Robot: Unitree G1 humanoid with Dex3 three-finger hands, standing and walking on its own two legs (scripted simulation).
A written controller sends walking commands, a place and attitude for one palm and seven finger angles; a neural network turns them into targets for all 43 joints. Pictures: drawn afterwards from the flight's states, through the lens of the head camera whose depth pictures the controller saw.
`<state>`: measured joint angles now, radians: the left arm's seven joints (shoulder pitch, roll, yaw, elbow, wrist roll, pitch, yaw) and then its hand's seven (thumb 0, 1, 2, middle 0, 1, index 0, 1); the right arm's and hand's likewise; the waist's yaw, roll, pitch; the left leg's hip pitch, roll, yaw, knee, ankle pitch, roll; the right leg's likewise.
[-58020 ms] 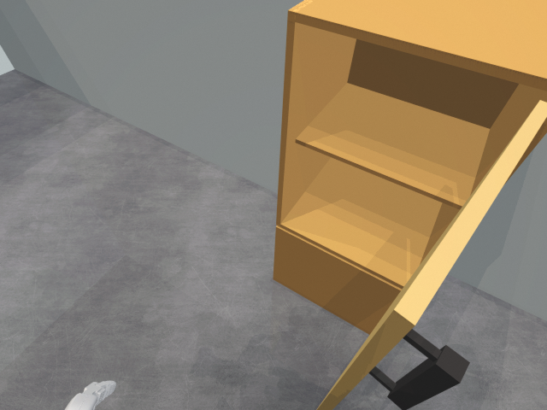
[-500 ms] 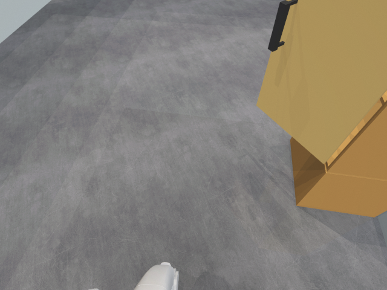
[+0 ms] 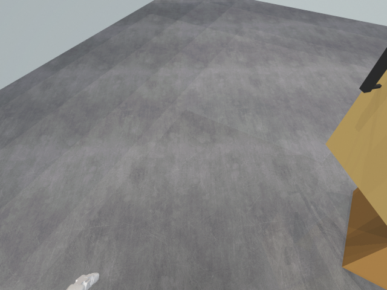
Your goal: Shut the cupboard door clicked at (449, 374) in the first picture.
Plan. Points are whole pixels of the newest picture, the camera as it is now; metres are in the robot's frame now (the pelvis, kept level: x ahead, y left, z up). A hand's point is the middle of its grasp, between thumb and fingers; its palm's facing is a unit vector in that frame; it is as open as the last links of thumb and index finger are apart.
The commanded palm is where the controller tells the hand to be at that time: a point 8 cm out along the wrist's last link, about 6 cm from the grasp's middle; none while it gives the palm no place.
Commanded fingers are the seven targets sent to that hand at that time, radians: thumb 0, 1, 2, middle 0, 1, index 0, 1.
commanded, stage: walk to a spot facing it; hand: left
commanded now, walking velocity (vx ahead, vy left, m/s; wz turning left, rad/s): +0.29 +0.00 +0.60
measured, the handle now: (385, 67) +0.72 -0.55 +0.07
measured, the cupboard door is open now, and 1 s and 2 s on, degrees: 42 42 42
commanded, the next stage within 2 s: turn to face it in 0.76 s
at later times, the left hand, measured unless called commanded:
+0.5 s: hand out of the picture +0.04 +0.24 -0.19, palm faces +0.38 -0.91 -0.20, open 7.4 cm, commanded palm none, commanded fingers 0.00 0.90 0.90 -0.20 -0.30 -0.20 -0.30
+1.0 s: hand (99, 198) +0.37 +0.29 -0.15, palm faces +0.41 -0.89 -0.20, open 7.4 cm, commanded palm none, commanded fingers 0.00 0.90 0.90 -0.20 -0.30 -0.20 -0.30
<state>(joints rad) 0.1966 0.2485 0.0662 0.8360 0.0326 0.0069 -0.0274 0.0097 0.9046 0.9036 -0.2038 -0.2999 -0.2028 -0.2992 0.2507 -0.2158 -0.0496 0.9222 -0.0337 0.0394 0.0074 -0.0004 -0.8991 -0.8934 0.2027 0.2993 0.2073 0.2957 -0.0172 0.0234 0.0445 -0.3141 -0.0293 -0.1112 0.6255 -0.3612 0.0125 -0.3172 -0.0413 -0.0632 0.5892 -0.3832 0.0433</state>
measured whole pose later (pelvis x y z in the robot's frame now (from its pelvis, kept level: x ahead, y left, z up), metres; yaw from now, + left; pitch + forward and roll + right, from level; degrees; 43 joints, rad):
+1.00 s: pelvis +0.36 +0.10 +0.00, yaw +24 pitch +0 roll +1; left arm 0.18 0.15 0.04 0.93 0.02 -0.05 -0.01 0.00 0.91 0.90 -0.20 -0.30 -0.20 -0.30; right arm 0.34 -0.18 -0.04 1.09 -0.02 -0.01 -0.02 0.00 -0.91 -0.89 0.20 0.30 0.20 0.29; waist -0.02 0.03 0.08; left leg -0.29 0.00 0.01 1.04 -0.48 0.02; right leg -0.34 -0.03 -0.09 0.55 -0.21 -0.04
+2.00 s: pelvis +0.41 +0.13 +0.01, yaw -9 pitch +1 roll +0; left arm 0.17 0.20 0.05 0.87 0.02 0.04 0.00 0.01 0.90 0.90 -0.21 -0.30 -0.21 -0.30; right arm 0.22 -0.26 -0.06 0.93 -0.02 0.06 -0.01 0.00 -0.91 -0.89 0.20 0.30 0.20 0.29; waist -0.03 0.04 0.07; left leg -0.51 0.10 0.04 1.09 -0.39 -0.08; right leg -0.27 0.01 0.01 0.51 -0.25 -0.02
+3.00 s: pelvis +0.41 +0.18 +0.00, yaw -43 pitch +2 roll -1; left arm 0.20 0.22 0.06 0.90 0.03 0.06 -0.01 0.01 0.90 0.90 -0.21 -0.30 -0.21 -0.30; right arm 0.17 -0.24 -0.05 0.88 -0.01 0.03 -0.02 0.00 -0.90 -0.89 0.20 0.30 0.20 0.29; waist 0.01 -0.02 0.06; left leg -0.34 0.04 0.03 0.62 -0.33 -0.07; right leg -0.33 0.05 0.11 0.55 -0.25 0.02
